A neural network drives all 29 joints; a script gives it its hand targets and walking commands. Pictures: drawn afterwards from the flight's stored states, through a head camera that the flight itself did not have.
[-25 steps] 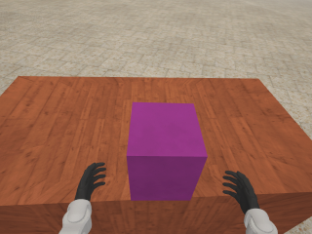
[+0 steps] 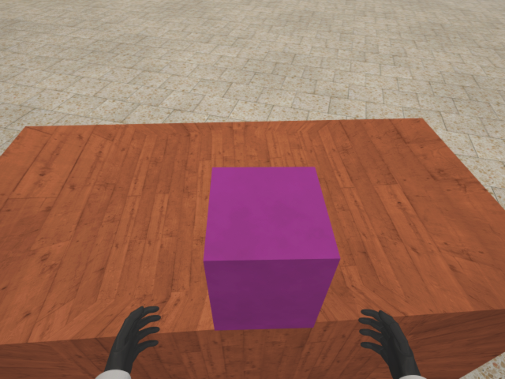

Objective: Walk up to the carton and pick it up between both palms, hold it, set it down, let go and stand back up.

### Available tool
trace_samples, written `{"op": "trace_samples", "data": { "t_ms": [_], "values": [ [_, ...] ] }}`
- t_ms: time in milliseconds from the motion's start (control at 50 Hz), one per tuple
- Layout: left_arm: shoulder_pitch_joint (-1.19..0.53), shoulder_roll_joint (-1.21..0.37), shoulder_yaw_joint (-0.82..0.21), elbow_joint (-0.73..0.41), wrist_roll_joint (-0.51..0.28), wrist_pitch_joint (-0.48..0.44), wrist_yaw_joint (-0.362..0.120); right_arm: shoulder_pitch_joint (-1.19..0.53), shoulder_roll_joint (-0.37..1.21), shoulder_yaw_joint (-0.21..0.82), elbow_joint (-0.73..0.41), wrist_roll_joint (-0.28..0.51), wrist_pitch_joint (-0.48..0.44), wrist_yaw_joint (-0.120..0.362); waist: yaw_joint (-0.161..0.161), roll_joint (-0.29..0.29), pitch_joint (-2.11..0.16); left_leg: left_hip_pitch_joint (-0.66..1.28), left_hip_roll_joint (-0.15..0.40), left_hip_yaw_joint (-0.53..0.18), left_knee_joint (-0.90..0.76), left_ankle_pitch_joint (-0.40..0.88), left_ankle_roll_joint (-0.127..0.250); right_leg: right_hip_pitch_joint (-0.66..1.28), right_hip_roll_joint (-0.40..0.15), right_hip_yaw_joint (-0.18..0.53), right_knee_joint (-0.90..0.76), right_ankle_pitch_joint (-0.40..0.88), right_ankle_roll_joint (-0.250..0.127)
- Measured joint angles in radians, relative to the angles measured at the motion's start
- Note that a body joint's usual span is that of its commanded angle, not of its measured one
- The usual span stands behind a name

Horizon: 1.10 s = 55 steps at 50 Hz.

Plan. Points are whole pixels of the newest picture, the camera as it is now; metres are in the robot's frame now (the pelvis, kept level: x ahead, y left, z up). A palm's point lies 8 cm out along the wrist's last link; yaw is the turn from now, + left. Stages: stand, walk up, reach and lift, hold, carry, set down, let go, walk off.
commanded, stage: set down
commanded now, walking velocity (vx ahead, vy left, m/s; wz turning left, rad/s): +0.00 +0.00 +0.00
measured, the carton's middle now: (264, 249) +0.39 -0.01 -0.03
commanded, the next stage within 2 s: let go in 0.70 s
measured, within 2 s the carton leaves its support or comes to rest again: neither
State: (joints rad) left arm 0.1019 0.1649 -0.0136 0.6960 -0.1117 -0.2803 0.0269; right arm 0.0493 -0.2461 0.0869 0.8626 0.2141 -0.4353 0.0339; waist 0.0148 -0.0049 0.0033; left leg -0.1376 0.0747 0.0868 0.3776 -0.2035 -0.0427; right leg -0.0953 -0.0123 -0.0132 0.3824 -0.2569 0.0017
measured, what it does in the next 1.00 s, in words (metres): stands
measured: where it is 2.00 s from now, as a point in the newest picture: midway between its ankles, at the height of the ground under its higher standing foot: outside the picture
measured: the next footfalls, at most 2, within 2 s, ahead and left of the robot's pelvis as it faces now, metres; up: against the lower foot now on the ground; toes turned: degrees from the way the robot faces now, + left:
none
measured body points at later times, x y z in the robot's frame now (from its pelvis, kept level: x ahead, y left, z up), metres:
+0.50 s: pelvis +0.01 +0.00 +0.00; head +0.00 +0.00 +0.45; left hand +0.17 +0.23 -0.08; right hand +0.19 -0.22 -0.07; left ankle +0.00 +0.14 -0.74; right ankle -0.03 -0.12 -0.74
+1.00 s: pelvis +0.00 +0.00 +0.00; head +0.00 +0.00 +0.45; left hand +0.17 +0.23 -0.08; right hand +0.17 -0.22 -0.09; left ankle +0.00 +0.14 -0.74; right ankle -0.03 -0.12 -0.74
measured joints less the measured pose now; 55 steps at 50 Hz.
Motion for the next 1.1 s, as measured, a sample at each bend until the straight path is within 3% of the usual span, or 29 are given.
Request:
{"op": "trace_samples", "data": {
  "t_ms": [320,540,760,1100],
  "values": [
    [0.135,0.010,0.012,-0.168,0.070,0.170,-0.002,0.128,0.050,-0.056,-0.116,-0.108,0.082,-0.009,0.010,-0.016,0.051,0.049,0.004,0.002,-0.045,0.011,-0.005,0.053,0.007,0.000,-0.057,0.018,-0.003],
    [0.136,0.023,0.027,-0.179,0.099,0.288,-0.038,0.115,0.064,-0.069,-0.111,-0.162,0.152,-0.029,0.008,-0.005,0.049,0.076,0.000,-0.004,-0.050,0.012,-0.002,0.090,0.003,-0.006,-0.076,0.023,0.000],
    [0.123,0.018,0.018,-0.177,0.117,0.384,-0.039,0.119,0.073,-0.105,-0.117,-0.216,0.223,-0.031,0.000,-0.007,0.080,0.059,-0.001,-0.010,-0.037,0.017,0.000,0.073,0.001,-0.011,-0.057,0.024,0.001],
    [0.080,0.023,0.022,-0.180,0.115,0.418,-0.041,0.109,0.056,-0.112,-0.127,-0.234,0.226,-0.028,-0.018,0.005,0.063,0.055,-0.001,-0.008,-0.015,0.004,-0.001,0.064,0.001,-0.008,-0.028,0.009,0.003]
  ]
}}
